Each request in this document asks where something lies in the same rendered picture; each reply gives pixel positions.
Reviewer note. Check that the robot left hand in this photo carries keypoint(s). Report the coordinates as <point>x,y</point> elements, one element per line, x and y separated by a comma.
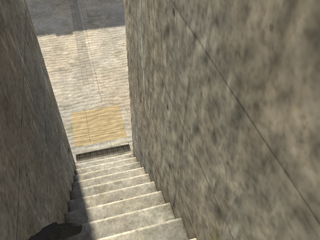
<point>55,231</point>

